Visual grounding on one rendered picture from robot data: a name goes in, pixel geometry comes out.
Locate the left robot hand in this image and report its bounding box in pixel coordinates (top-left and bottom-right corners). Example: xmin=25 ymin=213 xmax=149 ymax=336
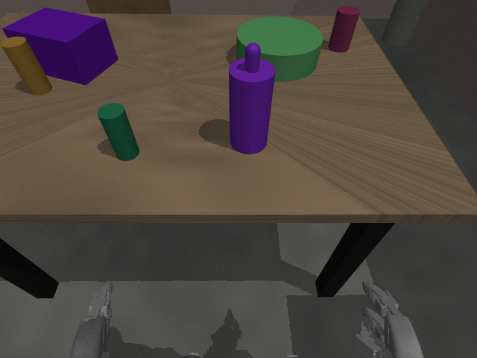
xmin=69 ymin=280 xmax=113 ymax=358

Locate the table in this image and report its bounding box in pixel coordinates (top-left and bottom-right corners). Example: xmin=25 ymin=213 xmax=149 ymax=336
xmin=0 ymin=13 xmax=477 ymax=298

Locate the right robot hand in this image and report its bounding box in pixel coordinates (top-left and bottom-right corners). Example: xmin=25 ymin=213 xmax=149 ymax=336
xmin=356 ymin=280 xmax=423 ymax=358

